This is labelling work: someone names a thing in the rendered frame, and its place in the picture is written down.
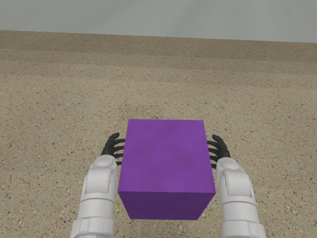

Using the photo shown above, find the carton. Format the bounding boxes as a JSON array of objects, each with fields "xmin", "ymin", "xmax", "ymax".
[{"xmin": 117, "ymin": 119, "xmax": 216, "ymax": 220}]

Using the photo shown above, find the robot left hand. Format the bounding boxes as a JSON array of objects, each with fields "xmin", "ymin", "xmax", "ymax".
[{"xmin": 101, "ymin": 132, "xmax": 125, "ymax": 166}]

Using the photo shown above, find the right robot forearm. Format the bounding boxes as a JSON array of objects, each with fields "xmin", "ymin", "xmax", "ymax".
[{"xmin": 215, "ymin": 157, "xmax": 266, "ymax": 238}]

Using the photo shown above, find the left robot forearm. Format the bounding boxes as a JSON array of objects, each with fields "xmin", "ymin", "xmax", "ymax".
[{"xmin": 70, "ymin": 155, "xmax": 117, "ymax": 238}]

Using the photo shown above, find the robot right hand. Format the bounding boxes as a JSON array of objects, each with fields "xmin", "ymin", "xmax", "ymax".
[{"xmin": 207, "ymin": 134, "xmax": 231, "ymax": 169}]

